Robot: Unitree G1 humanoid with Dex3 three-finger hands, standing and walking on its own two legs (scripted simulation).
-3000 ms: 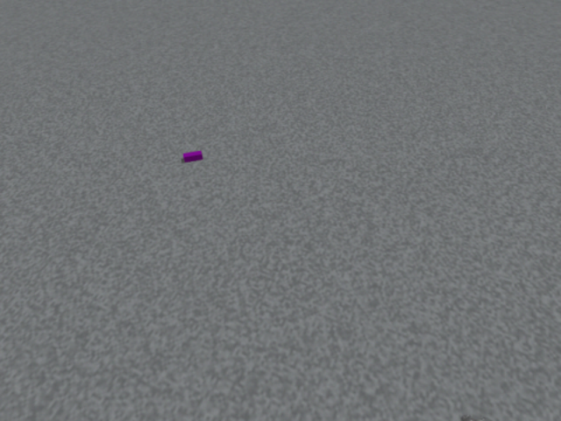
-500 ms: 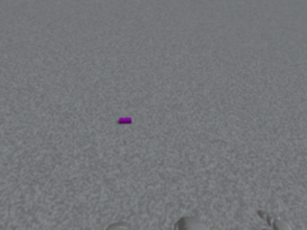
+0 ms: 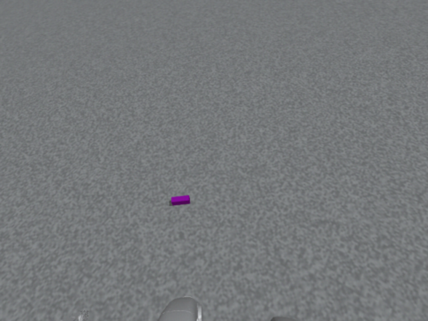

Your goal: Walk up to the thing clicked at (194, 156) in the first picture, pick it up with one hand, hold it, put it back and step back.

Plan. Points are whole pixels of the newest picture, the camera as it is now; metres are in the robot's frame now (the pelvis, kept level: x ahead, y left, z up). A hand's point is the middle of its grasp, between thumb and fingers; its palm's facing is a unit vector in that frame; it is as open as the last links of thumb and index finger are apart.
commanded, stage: walk up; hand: left
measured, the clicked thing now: (180, 200) +0.77 +0.26 -0.75
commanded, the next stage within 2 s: none
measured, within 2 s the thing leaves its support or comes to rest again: neither
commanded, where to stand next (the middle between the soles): +0.39 +0.03 m, yaw +0 degrees
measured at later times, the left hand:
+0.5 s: hand (104, 261) +0.26 +0.30 -0.14, palm faces -0.09 -0.93 -0.35, open 7.3 cm
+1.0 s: hand (114, 227) +0.36 +0.31 -0.17, palm faces -0.04 -0.92 -0.39, open 7.4 cm
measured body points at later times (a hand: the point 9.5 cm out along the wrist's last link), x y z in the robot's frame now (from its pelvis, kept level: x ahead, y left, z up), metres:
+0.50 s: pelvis +0.17 +0.03 +0.00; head +0.19 +0.04 +0.45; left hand +0.26 +0.35 -0.12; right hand +0.19 -0.30 -0.10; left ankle +0.17 +0.15 -0.73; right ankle +0.29 -0.12 -0.70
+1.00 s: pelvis +0.31 +0.03 -0.02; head +0.33 +0.04 +0.43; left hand +0.36 +0.36 -0.14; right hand +0.40 -0.29 -0.12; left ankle +0.39 +0.15 -0.73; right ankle +0.30 -0.11 -0.72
